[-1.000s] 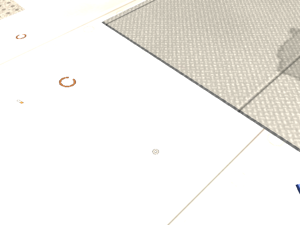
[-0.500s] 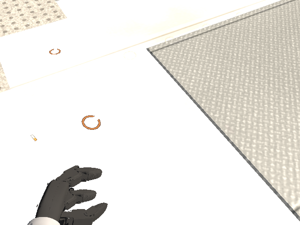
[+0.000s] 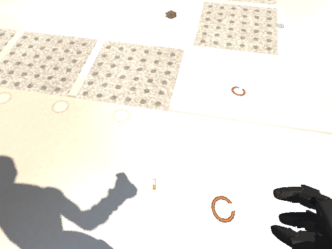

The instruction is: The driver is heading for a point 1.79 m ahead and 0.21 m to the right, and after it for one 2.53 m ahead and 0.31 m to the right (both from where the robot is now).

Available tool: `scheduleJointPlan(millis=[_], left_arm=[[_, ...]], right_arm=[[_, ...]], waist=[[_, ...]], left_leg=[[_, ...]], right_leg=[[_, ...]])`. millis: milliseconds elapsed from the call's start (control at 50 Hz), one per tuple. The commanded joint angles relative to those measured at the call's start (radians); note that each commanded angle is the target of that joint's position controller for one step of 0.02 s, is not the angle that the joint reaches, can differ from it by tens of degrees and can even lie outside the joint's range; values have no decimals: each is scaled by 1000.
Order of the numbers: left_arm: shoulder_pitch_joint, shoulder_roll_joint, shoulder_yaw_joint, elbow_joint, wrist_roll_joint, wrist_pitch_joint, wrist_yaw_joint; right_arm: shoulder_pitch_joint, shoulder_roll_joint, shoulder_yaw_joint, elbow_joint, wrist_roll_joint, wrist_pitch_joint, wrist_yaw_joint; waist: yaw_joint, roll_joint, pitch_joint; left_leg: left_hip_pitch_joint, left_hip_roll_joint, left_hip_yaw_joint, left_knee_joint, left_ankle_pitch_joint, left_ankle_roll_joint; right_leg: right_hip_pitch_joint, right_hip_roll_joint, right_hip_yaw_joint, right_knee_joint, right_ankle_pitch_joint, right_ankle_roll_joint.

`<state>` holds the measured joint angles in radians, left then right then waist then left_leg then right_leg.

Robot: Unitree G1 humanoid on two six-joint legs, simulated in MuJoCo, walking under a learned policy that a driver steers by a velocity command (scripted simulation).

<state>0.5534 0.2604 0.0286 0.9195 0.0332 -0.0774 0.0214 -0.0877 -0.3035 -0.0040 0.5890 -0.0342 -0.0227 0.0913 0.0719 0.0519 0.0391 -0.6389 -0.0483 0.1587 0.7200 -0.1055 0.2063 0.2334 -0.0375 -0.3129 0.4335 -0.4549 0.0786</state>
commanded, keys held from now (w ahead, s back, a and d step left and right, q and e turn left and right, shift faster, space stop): w+q+shift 0.06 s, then w+e+shift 0.80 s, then w+q+shift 0.14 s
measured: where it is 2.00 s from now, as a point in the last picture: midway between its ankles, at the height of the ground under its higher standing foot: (230, 28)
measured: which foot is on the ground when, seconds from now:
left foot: up 0.00-0.00, down 0.02-0.44, up 0.46-0.86, down 0.88-1.00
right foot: down 0.00-0.02, up 0.04-0.44, down 0.46-0.90, up 0.92-1.00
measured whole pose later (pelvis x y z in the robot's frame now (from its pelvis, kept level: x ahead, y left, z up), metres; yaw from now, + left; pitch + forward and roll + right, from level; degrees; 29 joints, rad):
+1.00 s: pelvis +0.96 -0.07 +0.02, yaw -23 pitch +2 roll +1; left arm 0.29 0.36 0.06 0.79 0.03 -0.06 -0.02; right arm 0.21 -0.30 -0.03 0.71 -0.05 -0.09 -0.01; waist 0.01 -0.03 0.01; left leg -0.39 -0.03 -0.02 0.56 -0.22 0.00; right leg -0.32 0.10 0.09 1.26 -0.34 -0.10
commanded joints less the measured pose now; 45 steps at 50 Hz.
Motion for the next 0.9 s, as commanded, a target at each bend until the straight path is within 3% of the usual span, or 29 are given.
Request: scheduleJointPlan(millis=[20, 40, 60, 80, 100, 120, 160, 240, 260, 300, 340, 380, 400, 420, 440, 460, 480, 500, 540, 560, 580, 620, 700, 760, 800, 840, 860, 880, 900], left_arm=[[-180, 230, 57, -137, 15, 9, -4], [-136, 103, 24, -208, 32, 0, -12], [-200, 154, 24, -318, -1, -24, -13], [-266, 176, 16, -316, -5, -42, -14], [-246, 174, 14, -285, -8, -40, -15], [-227, 156, 7, -264, 8, -25, -14], [-177, 116, -2, -230, 23, 24, -27], [-379, 66, -17, -291, -14, 34, -53], [-404, 59, -18, -288, -24, 30, -61], [-459, 48, -20, -297, -39, 23, -75], [-486, 61, -13, -291, -39, 18, -80], [-463, 94, -1, -273, -25, 16, -81], [-417, 116, 7, -257, -20, 21, -79], [-294, 149, 21, -223, -18, 27, -75], [-89, 187, 42, -158, -19, 33, -69], [114, 229, 68, -107, -13, 39, -57], [93, 326, 98, -92, 2, 53, -43], [-7, 326, 103, -127, -17, 60, -50], [-79, 226, 88, -138, -23, 52, -43], [-103, 197, 80, -130, -22, 48, -38], [-119, 174, 68, -124, -24, 40, -31], [-138, 182, 64, -132, -28, 20, -33], [-146, 208, 78, -149, -37, 2, -36], [-97, 229, 93, -139, -49, 2, -42], [-97, 241, 100, -141, -46, 6, -33], [-121, 276, 109, -150, -36, 5, -26], [-163, 305, 113, -159, -30, 2, -30], [-207, 263, 100, -164, -16, -12, -29], [-172, 97, 56, -189, -23, -27, -25]], right_arm=[[539, -202, -104, 147, 17, 0, -58], [454, -305, -122, 118, 19, 14, -72], [512, -333, -133, 80, -1, 30, -81], [495, -265, -125, 89, 3, 28, -96], [432, -196, -106, 106, 4, 15, -104], [393, -160, -91, 115, 4, -5, -107], [366, -94, -61, 128, 11, -50, -108], [412, -103, -64, 182, 17, -98, -75], [422, -94, -62, 186, 23, -107, -70], [459, -106, -60, 205, 32, -124, -71], [486, -123, -60, 226, 27, -128, -80], [501, -158, -66, 233, 12, -118, -100], [496, -178, -70, 231, -2, -107, -114], [470, -195, -76, 225, -20, -89, -127], [421, -208, -81, 208, -35, -70, -135], [350, -217, -83, 188, -30, -60, -138], [402, -47, -41, 134, -12, -80, -111], [393, -54, -26, 80, 6, -106, -100], [293, -97, -9, 48, -8, -133, -95], [273, -85, -3, 42, -19, -127, -92], [268, -75, 2, 25, -37, -105, -89], [279, -58, 15, 11, -49, -60, -82], [58, -33, 39, -82, -18, -53, -63], [0, -33, 39, -95, 2, -59, -64], [-3, -56, 31, -100, 4, -65, -72], [130, -119, 2, -60, 5, -72, -90], [295, -156, -19, -21, 9, -78, -103], [535, -201, -46, 38, -3, -82, -123], [686, -263, -67, 70, -41, -86, -138]], waist=[[-309, -40, -181], [-162, 158, -179], [-205, 103, -383], [-198, -51, -255], [-128, -124, -101], [-70, -164, -47], [-7, -172, 1], [-56, -78, 103], [-75, -82, 93], [-100, -67, 94], [-112, -58, 89], [-90, -9, 20], [-60, 35, -27], [10, 69, -91], [109, 80, -173], [235, 38, -214], [101, -274, -221], [58, -319, -351], [16, -5, -157], [-27, 47, -70], [-68, 49, -24], [-110, 9, 20], [-51, -63, 85], [13, -102, 26], [16, -112, 0], [-49, -104, -106], [-151, -95, -200], [-266, -79, -312], [-266, 149, -422]], left_leg=[[875, -18, -164, -94, -111, 90], [989, 177, -522, -31, 177, 163], [1167, 292, -877, -281, -121, 317], [1028, 321, -898, -444, -260, 256], [818, 299, -793, -481, -244, 203], [648, 266, -704, -482, -149, 173], [404, 210, -553, -517, -21, 140], [331, 104, -277, -618, 154, 46], [347, 78, -216, -632, 220, 9], [408, 120, -161, -708, 310, -27], [570, 140, -106, -709, 510, -69], [739, 164, -60, -588, 921, -115], [796, 186, -44, -483, 1118, -137], [811, 207, -29, -299, 1253, -151], [769, 215, -23, -32, 1291, -159], [592, 168, 0, 366, 1105, -159], [76, -6, -46, 824, -67, -205], [-165, -86, -219, 990, -356, -210], [-181, 53, -290, 796, -190, -176], [-128, 89, -272, 703, -188, -180], [-80, 105, -268, 652, -209, -198], [-24, 136, -235, 518, -242, -228], [103, 131, -154, 94, 45, -265], [191, 81, -142, -86, 225, -250], [229, 63, -166, -180, 206, -235], [406, 15, -176, -217, 73, -215], [585, 24, -178, -217, 0, -204], [811, 111, -213, -150, -116, -176], [1021, 364, -558, -211, -483, -119]], right_leg=[[-612, -103, 82, 855, 615, -79], [-935, 14, 134, 1223, -98, -51], [-1140, 35, 351, 1296, -41, -39], [-1179, -29, 376, 1181, 61, -51], [-1118, -76, 354, 1066, 125, -57], [-1022, -102, 352, 1007, 115, -54], [-863, -148, 363, 883, 82, -35], [-867, -155, 312, 505, 374, -85], [-823, -132, 286, 416, 488, -108], [-755, -90, 264, 289, 661, -155], [-766, -32, 224, 203, 701, -187], [-730, 57, 168, 176, 607, -207], [-686, 100, 146, 186, 522, -218], [-582, 141, 139, 205, 433, -234], [-415, 164, 154, 218, 344, -258], [-201, 127, 236, 148, 269, -309], [114, -100, 627, 195, 192, -448], [212, -217, 1132, -53, 76, -567], [-38, -199, 1017, -170, 66, -479], [-203, -151, 920, -187, 134, -437], [-329, -103, 852, -200, 181, -418], [-495, -35, 758, -240, 206, -413], [-664, 54, 657, -306, 381, -368], [-537, 41, 672, -262, 617, -313], [-427, 22, 697, -195, 697, -284], [-346, 23, 705, 1, 931, -239], [-370, 44, 688, 205, 959, -219], [-473, 61, 635, 461, 863, -213], [-686, 137, 544, 802, 245, -208]])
